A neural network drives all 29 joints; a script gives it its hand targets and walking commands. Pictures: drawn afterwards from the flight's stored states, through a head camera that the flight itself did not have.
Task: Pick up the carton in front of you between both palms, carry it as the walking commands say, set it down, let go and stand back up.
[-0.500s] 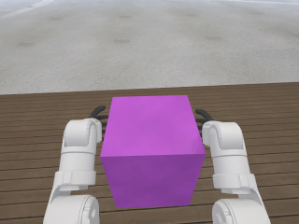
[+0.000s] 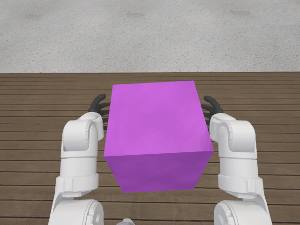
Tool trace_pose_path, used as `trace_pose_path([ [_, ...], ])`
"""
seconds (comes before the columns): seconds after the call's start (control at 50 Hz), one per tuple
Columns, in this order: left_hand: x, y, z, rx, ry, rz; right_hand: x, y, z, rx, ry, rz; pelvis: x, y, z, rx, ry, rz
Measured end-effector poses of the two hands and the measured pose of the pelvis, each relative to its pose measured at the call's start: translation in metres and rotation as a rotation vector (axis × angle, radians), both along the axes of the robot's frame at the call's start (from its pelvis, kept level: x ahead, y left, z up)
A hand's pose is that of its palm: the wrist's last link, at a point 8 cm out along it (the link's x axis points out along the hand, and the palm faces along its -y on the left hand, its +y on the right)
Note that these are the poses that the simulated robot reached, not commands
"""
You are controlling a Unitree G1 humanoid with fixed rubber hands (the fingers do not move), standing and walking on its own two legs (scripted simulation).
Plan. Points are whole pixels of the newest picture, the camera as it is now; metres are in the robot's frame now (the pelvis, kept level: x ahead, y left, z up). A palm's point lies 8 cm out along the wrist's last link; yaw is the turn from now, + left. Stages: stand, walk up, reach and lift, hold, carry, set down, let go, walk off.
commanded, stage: carry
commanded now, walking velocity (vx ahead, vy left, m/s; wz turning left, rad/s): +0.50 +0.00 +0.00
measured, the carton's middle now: (155, 140) +0.35 +0.02 +0.04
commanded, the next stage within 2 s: none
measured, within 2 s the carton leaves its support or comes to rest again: neither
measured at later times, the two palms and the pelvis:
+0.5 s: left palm (124, 71) +0.67 +0.16 +0.04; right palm (200, 77) +0.64 -0.14 +0.04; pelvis +0.30 +0.03 -0.05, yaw +0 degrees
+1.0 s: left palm (133, 42) +0.96 +0.16 +0.01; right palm (191, 43) +0.98 -0.14 +0.00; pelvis +0.61 -0.02 -0.10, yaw +1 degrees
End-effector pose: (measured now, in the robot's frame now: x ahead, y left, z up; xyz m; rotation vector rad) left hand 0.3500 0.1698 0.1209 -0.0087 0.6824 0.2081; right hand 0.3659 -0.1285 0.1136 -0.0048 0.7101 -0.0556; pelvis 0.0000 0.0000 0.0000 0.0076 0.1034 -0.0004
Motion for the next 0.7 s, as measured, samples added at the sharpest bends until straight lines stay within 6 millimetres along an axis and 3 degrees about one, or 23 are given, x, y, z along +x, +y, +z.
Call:
trace_pose_path([
  [0.06,0.041,0.013,-0.008,-0.006,-0.021,0.009,0.043,0.013,-0.007,0.002,-0.020,0.002,0.044,0.006,-0.015,-0.018,-0.004,-0.002],
  [0.14,0.106,0.026,-0.036,-0.022,-0.045,-0.017,0.101,0.025,-0.028,-0.030,-0.045,-0.015,0.107,0.017,-0.053,-0.039,-0.032,-0.007],
  [0.2,0.142,0.023,-0.068,-0.035,0.027,-0.052,0.127,0.023,-0.056,-0.056,0.025,-0.038,0.135,0.022,-0.062,-0.023,-0.038,0.002],
  [0.26,0.172,0.014,-0.084,-0.029,0.083,-0.090,0.145,0.014,-0.075,-0.053,0.083,-0.072,0.163,0.028,-0.059,-0.031,-0.037,0.004],
  [0.4,0.253,-0.001,-0.087,-0.042,0.070,-0.115,0.211,0.000,-0.081,-0.033,0.070,-0.127,0.237,0.034,-0.052,-0.036,-0.013,-0.001],
  [0.52,0.329,-0.013,-0.076,-0.044,-0.004,-0.112,0.289,-0.013,-0.070,-0.028,-0.004,-0.129,0.315,0.026,-0.055,-0.024,-0.009,0.009],
  [0.62,0.406,-0.027,-0.068,-0.019,-0.082,-0.108,0.371,-0.027,-0.066,-0.028,-0.083,-0.105,0.394,0.013,-0.084,0.009,-0.025,0.022],
  [0.7,0.461,-0.029,-0.083,0.028,-0.082,-0.079,0.440,-0.030,-0.088,-0.014,-0.084,-0.053,0.452,0.003,-0.118,0.005,-0.045,0.022],
])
